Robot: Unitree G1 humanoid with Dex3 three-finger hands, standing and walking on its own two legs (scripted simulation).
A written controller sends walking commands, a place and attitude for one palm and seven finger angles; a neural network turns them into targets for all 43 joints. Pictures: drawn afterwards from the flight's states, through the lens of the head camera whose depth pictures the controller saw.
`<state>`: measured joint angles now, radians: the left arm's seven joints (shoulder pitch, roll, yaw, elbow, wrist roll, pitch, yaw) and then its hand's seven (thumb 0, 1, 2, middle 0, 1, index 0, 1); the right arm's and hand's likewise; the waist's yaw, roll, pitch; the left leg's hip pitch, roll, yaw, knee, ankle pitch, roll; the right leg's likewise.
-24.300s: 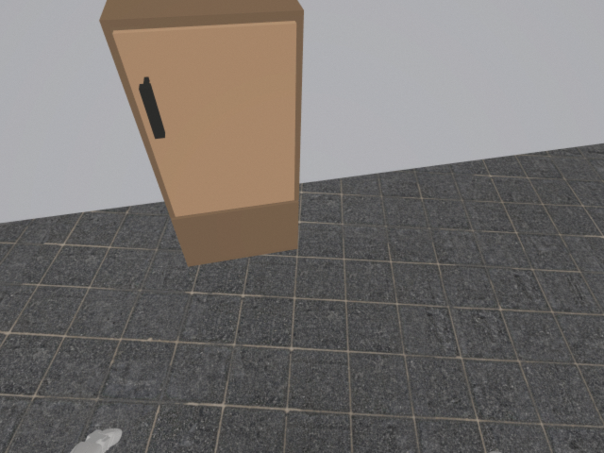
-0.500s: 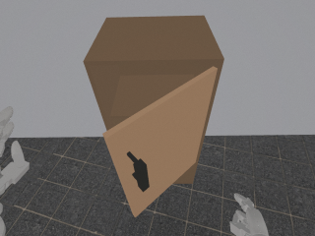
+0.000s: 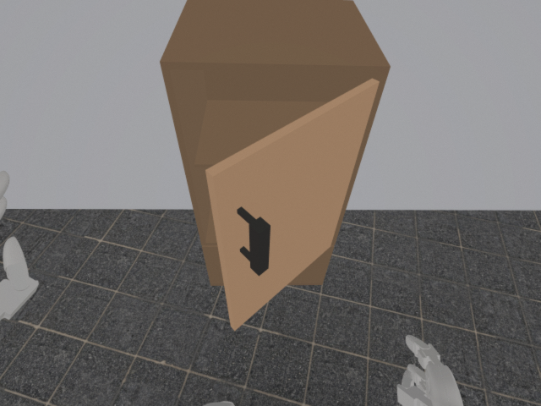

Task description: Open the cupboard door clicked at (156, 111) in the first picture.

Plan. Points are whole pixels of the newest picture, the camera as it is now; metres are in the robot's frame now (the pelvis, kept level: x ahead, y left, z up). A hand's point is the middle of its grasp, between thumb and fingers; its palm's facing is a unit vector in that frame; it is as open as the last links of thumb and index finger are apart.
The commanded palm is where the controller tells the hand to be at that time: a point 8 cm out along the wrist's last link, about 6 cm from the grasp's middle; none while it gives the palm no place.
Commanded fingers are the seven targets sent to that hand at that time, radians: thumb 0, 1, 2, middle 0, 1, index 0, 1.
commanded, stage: step back with the hand held close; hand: left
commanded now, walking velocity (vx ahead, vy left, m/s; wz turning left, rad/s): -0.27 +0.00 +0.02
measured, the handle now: (251, 241) +0.39 +0.06 -0.02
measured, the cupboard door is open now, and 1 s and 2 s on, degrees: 42 42 42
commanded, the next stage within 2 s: stop stepping back and stand still in 0.28 s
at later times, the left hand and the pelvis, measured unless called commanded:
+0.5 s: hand out of the picture +0.06 +0.28 +0.18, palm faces +0.54 -0.75 -0.39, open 7.4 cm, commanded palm -0.01 +0.30 +0.19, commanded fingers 0.00 0.90 0.90 -0.20 -0.30 -0.20 -0.30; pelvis -0.13 -0.01 +0.00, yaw +3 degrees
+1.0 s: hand out of the picture +0.03 +0.20 +0.16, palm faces +0.42 -0.82 -0.39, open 7.4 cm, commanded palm -0.05 +0.24 +0.19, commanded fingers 0.00 0.90 0.90 -0.20 -0.30 -0.20 -0.30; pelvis -0.21 -0.05 -0.01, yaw -4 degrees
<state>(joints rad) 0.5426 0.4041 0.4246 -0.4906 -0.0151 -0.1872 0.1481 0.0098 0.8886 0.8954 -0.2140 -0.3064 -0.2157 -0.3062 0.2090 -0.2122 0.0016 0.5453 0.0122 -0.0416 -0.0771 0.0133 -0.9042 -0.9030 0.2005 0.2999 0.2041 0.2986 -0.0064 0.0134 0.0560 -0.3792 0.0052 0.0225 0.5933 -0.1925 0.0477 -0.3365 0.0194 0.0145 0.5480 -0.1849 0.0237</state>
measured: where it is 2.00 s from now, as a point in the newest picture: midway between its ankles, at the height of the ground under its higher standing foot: outside the picture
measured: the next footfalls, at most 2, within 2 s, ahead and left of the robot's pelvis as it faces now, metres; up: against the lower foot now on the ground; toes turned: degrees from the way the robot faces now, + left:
left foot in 0.30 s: +0.03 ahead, +0.11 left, +0.00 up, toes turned +9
right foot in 0.66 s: -0.27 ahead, -0.13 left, +0.00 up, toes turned -2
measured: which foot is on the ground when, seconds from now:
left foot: down 0.00-0.16, up 0.18-0.28, down 0.30-0.66, up 0.68-0.88, down 0.90-1.00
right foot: down 0.00-0.30, up 0.32-0.64, down 0.66-0.90, up 0.92-1.00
